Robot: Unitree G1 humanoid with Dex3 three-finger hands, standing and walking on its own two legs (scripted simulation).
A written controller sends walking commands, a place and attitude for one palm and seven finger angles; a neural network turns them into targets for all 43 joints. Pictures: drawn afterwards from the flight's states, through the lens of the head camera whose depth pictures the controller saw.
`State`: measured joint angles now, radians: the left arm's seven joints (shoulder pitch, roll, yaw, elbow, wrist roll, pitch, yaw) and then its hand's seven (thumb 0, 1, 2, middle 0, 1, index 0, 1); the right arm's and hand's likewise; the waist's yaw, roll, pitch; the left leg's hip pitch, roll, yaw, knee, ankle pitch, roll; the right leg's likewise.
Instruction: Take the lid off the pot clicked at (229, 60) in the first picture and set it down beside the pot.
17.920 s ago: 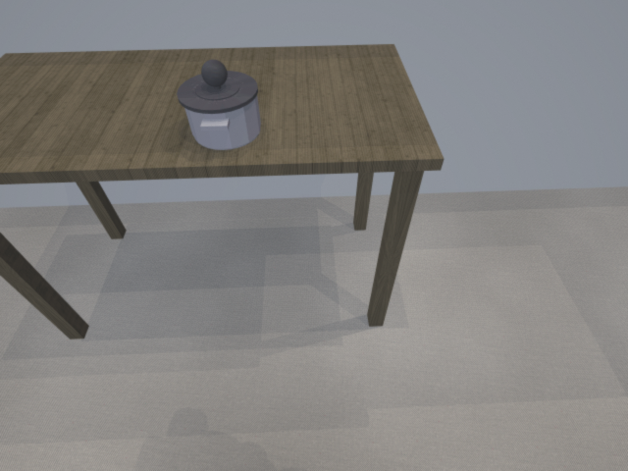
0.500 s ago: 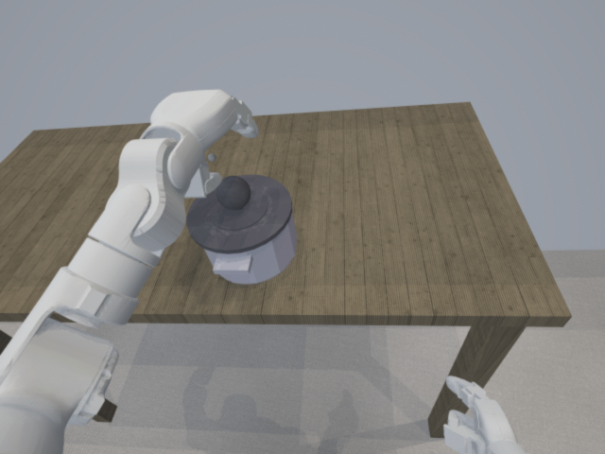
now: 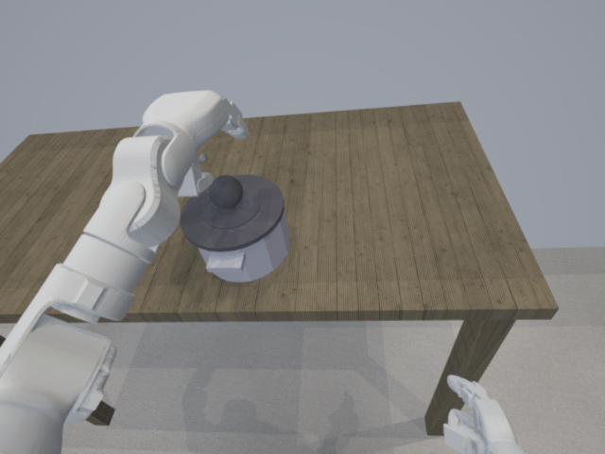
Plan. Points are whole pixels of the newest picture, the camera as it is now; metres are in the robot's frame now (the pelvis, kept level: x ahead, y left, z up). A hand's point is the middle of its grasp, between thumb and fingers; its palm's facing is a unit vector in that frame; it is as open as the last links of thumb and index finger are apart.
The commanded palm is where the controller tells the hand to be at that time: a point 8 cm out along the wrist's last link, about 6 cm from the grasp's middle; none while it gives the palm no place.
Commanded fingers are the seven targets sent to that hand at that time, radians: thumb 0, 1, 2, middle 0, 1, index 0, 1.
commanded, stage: lower the open fingers around the knob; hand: left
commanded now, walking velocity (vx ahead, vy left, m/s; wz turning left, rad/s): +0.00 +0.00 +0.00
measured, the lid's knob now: (226, 192) +0.45 +0.13 +0.13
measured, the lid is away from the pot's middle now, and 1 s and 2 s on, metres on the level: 0.00 0.00 0.00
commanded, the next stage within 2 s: close the fingers and squeeze the knob in 1.28 s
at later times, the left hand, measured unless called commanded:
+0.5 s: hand (209, 172) +0.42 +0.13 +0.19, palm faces -0.16 -0.04 -0.99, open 10.1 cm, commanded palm +0.39 +0.15 +0.25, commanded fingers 0.00 -0.37 1.60 -0.85 -0.08 -0.85 -0.08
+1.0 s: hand (214, 195) +0.42 +0.14 +0.15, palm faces -0.21 -0.06 -0.98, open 10.1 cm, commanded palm +0.39 +0.15 +0.21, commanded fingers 0.00 -0.37 1.60 -0.85 -0.08 -0.85 -0.08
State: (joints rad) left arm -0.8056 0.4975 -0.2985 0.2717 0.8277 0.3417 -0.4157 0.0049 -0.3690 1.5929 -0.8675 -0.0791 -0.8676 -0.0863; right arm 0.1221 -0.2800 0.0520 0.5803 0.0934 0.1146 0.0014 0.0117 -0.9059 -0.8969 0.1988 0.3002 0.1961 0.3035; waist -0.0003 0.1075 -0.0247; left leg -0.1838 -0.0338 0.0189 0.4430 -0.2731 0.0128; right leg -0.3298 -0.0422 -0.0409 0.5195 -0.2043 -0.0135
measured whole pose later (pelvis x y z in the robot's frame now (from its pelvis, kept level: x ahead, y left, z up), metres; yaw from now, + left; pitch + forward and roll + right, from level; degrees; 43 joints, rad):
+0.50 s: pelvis +0.00 +0.01 +0.00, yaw +0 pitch +1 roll +1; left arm -0.78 0.47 -0.30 0.31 0.82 0.34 -0.43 0.00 -0.37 1.59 -0.87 -0.08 -0.87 -0.09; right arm 0.14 -0.28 0.05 0.58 0.09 0.10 0.00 0.01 -0.91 -0.90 0.20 0.30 0.20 0.30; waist -0.01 0.10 -0.02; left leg -0.18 -0.04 0.02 0.44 -0.28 0.02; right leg -0.33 -0.04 -0.04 0.51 -0.20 -0.01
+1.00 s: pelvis +0.01 +0.01 +0.00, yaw +0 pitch +1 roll +1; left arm -0.73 0.42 -0.35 0.35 0.83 0.34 -0.37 0.00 -0.37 1.59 -0.87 -0.08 -0.87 -0.09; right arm 0.13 -0.26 0.05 0.59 0.09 0.11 0.01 0.01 -0.91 -0.90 0.20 0.30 0.20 0.30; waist 0.00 0.09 -0.02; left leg -0.18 -0.04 0.02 0.44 -0.28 0.03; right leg -0.32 -0.05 -0.04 0.50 -0.21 0.00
